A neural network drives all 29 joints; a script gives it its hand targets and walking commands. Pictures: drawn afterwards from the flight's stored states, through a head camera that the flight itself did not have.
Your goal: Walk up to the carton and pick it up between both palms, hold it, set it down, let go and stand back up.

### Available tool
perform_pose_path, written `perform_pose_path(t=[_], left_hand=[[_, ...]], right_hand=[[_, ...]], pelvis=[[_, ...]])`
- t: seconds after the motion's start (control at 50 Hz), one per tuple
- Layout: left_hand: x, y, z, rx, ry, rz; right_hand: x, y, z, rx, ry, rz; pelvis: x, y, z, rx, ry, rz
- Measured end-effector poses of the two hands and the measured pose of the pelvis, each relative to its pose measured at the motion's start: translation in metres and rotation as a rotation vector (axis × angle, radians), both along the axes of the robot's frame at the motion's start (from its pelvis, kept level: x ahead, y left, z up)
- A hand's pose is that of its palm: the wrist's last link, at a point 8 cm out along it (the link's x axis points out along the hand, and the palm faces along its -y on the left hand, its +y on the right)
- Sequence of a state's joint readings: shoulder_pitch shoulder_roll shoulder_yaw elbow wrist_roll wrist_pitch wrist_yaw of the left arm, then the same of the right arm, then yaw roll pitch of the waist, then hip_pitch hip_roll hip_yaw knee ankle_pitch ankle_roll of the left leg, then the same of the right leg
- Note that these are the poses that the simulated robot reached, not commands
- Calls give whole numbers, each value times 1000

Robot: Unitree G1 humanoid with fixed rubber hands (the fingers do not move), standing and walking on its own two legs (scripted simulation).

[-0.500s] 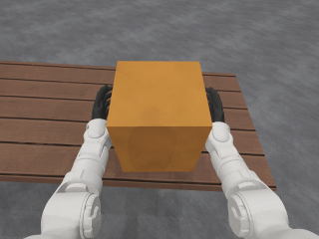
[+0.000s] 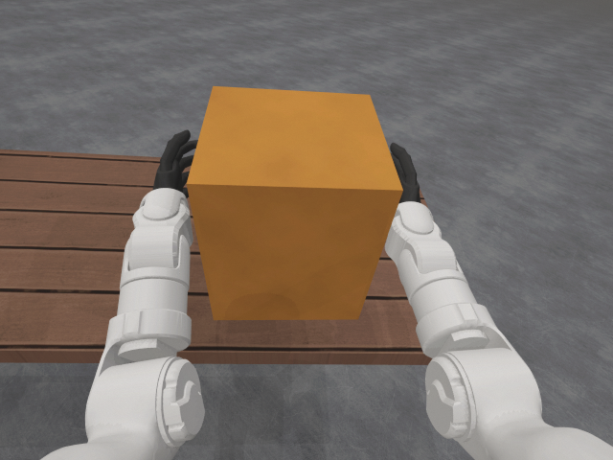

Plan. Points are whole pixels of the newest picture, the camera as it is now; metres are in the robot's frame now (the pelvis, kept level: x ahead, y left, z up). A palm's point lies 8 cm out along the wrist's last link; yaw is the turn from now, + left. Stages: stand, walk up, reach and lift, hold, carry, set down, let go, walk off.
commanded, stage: reach and lift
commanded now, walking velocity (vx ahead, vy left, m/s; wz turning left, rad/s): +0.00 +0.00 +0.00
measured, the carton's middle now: (290, 209) +0.40 +0.01 +0.15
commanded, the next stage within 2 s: hold in 1.38 s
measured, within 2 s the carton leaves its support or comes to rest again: neither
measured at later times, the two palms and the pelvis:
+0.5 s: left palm (181, 182) +0.38 +0.15 +0.21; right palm (425, 184) +0.38 -0.15 +0.22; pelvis -0.01 +0.00 +0.00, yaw +0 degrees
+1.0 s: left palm (173, 173) +0.39 +0.16 +0.21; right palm (415, 173) +0.39 -0.14 +0.22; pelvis +0.03 +0.00 +0.00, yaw +1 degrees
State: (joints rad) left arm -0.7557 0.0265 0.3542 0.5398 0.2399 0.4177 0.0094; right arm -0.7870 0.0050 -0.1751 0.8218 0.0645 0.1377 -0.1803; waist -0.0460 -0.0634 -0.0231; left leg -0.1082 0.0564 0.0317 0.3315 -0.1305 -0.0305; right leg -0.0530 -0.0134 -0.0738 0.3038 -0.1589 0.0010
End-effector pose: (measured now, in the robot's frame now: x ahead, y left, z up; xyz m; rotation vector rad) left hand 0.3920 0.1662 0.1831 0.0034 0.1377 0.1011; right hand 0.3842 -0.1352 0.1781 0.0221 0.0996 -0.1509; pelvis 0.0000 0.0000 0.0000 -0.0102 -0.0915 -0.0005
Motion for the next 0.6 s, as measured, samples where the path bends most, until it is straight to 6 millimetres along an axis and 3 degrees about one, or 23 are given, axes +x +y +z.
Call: perform_pose_path(t=[0.26,0.48,0.6], left_hand=[[-19,-3,2,14,41,19],[-15,-17,24,23,53,18],[-8,-21,28,12,67,16]], right_hand=[[-13,-3,10,7,29,15],[-9,-16,36,20,38,14],[-3,-21,41,21,55,13]], pelvis=[[-13,7,-2,-8,12,4],[-12,4,-1,-6,35,-2],[-6,2,-1,-4,42,-4]])
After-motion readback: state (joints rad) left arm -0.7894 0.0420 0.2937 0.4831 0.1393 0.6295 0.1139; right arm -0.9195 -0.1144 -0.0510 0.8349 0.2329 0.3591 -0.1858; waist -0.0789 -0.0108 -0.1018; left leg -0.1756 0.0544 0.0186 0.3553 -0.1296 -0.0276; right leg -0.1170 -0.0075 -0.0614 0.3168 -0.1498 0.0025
